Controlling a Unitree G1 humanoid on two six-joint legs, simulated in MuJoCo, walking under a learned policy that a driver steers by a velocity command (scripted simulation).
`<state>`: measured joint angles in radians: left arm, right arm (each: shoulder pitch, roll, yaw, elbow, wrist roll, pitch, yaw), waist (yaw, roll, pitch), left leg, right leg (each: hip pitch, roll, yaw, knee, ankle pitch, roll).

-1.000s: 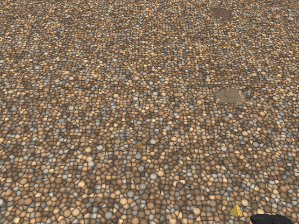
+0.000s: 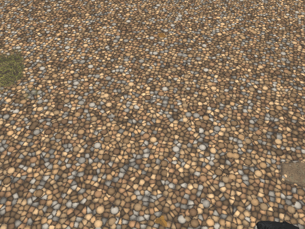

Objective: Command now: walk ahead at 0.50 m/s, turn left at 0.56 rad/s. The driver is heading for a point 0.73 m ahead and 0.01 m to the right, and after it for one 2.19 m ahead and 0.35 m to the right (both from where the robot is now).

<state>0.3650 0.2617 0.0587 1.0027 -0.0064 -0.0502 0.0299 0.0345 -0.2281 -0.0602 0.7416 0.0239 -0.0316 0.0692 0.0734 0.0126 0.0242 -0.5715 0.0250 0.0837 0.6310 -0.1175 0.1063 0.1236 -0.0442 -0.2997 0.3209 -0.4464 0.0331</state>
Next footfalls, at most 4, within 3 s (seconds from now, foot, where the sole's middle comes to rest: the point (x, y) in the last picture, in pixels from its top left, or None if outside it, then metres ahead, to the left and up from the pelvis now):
0.02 left None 0.17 0.09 -0.76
0.56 right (190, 219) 0.51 -0.09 -0.76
1.06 left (154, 155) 0.81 0.09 -0.76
1.56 right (213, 121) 1.04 -0.21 -0.76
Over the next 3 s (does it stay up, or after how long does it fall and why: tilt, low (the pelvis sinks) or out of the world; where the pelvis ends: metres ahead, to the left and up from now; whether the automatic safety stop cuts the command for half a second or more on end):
stays up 1.68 -0.26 0.02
